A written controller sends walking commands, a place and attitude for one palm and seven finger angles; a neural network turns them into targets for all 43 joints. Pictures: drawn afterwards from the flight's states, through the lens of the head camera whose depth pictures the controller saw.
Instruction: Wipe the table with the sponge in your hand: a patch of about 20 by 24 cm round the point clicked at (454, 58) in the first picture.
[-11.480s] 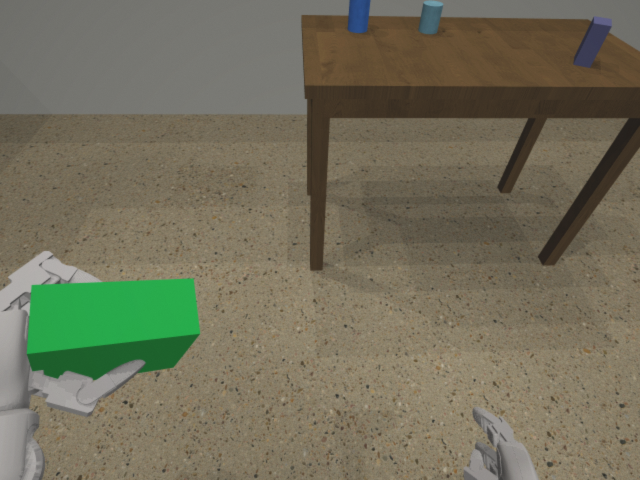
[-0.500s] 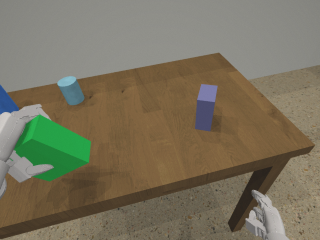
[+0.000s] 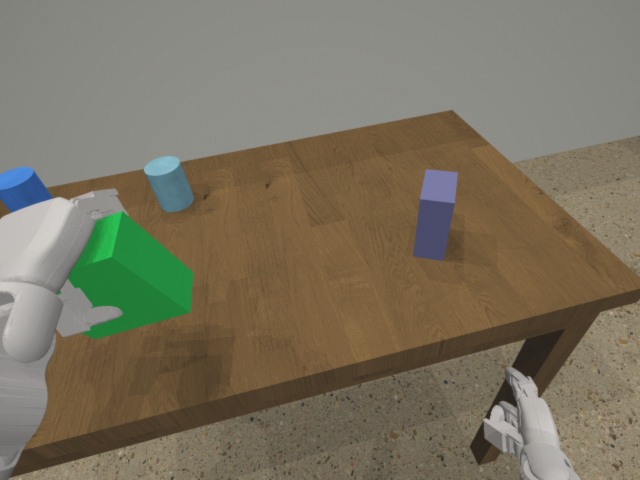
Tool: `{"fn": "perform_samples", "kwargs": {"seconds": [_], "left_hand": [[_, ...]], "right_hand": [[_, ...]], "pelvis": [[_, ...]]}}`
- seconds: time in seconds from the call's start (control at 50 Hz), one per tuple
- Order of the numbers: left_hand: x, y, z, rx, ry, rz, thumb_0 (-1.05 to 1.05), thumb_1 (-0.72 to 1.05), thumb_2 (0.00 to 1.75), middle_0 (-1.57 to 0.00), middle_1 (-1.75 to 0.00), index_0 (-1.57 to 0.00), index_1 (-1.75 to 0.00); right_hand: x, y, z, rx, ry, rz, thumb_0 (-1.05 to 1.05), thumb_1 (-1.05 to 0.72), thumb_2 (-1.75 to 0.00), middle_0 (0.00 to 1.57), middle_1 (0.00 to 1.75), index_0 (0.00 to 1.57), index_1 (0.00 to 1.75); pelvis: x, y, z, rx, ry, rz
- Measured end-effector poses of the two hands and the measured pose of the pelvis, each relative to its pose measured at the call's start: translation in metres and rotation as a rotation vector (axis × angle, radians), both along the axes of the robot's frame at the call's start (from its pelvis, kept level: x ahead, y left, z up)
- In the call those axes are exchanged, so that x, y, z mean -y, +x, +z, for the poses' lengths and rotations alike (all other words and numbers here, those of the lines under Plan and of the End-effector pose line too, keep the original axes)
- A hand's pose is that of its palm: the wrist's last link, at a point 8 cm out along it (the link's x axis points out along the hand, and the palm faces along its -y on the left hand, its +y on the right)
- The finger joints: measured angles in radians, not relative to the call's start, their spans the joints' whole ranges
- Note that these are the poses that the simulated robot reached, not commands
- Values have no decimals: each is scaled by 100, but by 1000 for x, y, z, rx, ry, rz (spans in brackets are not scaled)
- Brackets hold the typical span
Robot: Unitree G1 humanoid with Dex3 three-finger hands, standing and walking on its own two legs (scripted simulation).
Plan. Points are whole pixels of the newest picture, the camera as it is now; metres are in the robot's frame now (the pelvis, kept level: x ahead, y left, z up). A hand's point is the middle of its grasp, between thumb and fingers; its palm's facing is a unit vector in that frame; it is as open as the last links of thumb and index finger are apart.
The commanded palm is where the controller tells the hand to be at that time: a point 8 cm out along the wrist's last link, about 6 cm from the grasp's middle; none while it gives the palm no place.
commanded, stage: turn the palm down, sponge in hand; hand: left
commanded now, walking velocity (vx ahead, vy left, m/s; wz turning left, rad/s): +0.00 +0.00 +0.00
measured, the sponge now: (121, 290) +0.24 +0.27 +0.16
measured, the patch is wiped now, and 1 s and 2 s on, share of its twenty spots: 0.00 0.00 0.00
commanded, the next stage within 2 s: move the sponge above the wiping area in 0.72 s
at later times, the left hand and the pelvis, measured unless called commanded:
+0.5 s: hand (77, 270) +0.23 +0.28 +0.21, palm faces +0.24 -0.05 -0.97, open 9.9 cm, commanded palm +0.17 +0.28 +0.28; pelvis -0.02 +0.00 +0.00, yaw -1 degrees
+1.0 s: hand (86, 265) +0.24 +0.28 +0.21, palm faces +0.21 -0.05 -0.98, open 9.9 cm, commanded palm +0.19 +0.28 +0.27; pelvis -0.01 -0.01 +0.00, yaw -1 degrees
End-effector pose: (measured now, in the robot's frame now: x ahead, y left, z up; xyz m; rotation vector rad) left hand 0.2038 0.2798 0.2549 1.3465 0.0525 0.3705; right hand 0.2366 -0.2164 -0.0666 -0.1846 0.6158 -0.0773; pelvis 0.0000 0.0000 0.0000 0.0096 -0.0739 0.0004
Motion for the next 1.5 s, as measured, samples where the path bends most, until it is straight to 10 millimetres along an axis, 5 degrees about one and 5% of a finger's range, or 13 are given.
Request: {"fn": "perform_samples", "kwargs": {"seconds": [0.16,0.44,0.94,1.5], "left_hand": [[-11,-7,11,23,45,85,0,-47,101,-76,-134,-75,-134],[3,-10,2,-16,115,55,0,-47,101,-76,-134,-75,-134],[5,3,2,-18,113,71,0,-47,101,-76,-134,-76,-134],[0,13,-19,-57,94,72,0,-47,101,-76,-134,-76,-134]], "right_hand": [[-6,-2,1,-6,5,6,2,-90,-90,20,30,6,23],[-9,-6,2,15,17,35,2,-90,-90,20,30,7,24],[-1,-5,2,23,23,38,2,-90,-90,20,30,13,28],[-6,-5,4,9,15,18,2,-90,-90,20,30,12,27]], "pelvis": [[-3,-11,1,11,3,0],[1,-19,0,24,6,-8],[6,-11,1,15,6,-16],[-2,-9,3,14,4,-9]]}}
